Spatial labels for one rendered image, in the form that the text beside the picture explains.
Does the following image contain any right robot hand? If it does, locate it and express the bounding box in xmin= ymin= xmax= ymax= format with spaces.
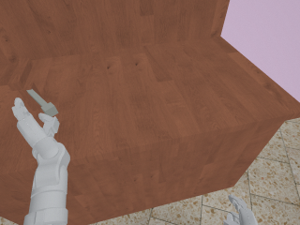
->
xmin=223 ymin=194 xmax=258 ymax=225

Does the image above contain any tap lever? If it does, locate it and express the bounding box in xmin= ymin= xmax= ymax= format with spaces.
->
xmin=27 ymin=89 xmax=58 ymax=117

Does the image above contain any left robot hand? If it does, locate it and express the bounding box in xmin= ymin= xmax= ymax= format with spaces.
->
xmin=11 ymin=97 xmax=60 ymax=148

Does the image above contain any counter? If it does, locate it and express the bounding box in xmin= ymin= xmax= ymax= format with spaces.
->
xmin=0 ymin=0 xmax=300 ymax=225

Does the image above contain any left robot forearm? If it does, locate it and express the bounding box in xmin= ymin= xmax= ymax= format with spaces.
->
xmin=23 ymin=137 xmax=70 ymax=225

